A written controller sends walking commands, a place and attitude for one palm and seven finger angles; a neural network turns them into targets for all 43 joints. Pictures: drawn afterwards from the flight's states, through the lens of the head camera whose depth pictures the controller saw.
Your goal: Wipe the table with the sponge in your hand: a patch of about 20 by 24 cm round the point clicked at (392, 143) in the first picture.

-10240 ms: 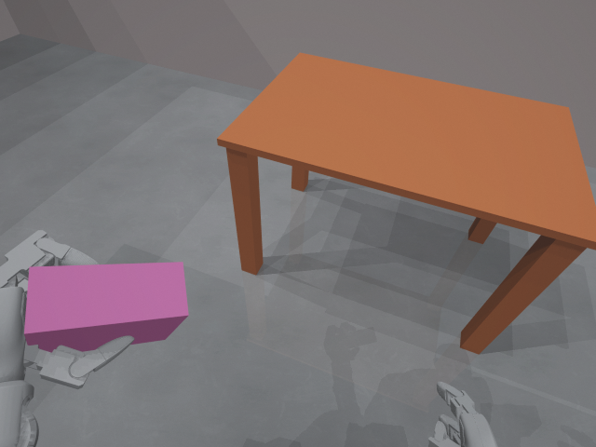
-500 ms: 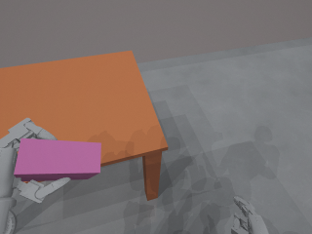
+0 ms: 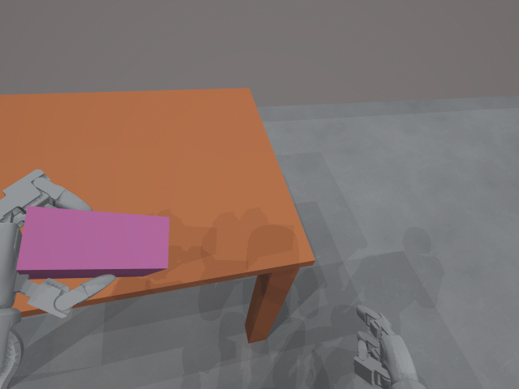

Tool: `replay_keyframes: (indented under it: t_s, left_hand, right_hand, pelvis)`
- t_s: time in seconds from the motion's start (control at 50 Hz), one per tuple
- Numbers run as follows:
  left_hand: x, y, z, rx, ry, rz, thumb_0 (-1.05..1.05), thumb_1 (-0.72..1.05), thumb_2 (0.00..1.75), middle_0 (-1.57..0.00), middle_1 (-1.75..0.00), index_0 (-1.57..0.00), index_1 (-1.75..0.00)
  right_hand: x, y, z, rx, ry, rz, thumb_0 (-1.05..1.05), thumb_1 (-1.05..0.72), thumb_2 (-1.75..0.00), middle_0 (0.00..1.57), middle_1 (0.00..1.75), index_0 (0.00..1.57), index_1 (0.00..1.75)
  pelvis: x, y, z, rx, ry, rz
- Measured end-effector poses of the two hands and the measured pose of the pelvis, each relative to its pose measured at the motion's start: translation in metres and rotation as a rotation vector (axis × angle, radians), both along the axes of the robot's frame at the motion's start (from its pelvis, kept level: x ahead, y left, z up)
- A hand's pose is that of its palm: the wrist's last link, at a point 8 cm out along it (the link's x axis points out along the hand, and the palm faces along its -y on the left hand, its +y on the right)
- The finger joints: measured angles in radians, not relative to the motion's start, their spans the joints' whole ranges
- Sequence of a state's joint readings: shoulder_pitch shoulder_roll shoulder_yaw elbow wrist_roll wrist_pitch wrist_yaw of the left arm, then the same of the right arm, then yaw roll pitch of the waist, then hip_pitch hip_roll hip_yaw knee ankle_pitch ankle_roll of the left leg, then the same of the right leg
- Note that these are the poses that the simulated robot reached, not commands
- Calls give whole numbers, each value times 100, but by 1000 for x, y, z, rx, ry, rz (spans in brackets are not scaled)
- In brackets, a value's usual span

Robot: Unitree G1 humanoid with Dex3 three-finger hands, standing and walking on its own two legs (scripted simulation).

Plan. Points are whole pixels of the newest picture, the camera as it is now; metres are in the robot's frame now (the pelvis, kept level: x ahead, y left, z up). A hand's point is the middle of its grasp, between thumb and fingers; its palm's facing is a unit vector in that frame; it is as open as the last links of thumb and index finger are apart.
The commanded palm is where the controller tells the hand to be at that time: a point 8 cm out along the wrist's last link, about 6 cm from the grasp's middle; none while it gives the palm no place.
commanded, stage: come to a stop and stand still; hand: left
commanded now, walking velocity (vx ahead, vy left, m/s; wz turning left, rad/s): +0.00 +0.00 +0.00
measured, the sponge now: (117, 248) +0.23 +0.21 +0.14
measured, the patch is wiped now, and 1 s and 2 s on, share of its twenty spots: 0.00 0.00 0.00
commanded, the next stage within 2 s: look again from close up in 1.02 s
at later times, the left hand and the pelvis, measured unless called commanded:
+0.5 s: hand out of the picture +0.18 +0.30 +0.17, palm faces +0.43 -0.85 -0.32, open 10.1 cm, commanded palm +0.12 +0.33 +0.18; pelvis -0.04 +0.05 -0.03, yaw +0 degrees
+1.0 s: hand out of the picture +0.16 +0.31 +0.16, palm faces +0.40 -0.83 -0.39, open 10.1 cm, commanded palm +0.10 +0.34 +0.18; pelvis -0.05 +0.06 +0.00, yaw +1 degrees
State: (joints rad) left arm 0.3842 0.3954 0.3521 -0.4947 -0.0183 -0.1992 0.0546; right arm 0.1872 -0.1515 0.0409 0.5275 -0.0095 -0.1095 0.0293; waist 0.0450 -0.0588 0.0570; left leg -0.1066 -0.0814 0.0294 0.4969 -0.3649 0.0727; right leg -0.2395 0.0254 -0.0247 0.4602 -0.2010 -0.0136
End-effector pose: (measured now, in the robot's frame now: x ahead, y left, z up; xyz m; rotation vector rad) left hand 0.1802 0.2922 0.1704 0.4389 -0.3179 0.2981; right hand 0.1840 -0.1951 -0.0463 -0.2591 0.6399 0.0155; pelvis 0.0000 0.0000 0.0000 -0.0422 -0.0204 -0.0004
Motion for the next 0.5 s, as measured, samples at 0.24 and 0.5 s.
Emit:
replay_keyframes:
  t_s: [0.24,0.5]
  left_hand:
    - [-19,20,4,-8,-52,31,-1,-50,101,-73,-136,-74,-135]
    - [-43,44,5,30,-197,14,0,-50,101,-73,-135,-74,-135]
  right_hand:
    - [-28,-4,-16,-45,81,-68,2,-90,-90,21,30,20,30]
    - [-54,20,-32,-42,-4,-134,2,-90,-90,20,30,20,30]
  pelvis:
    - [-14,19,-6,9,-13,0]
    - [-44,47,-32,23,-81,-5]
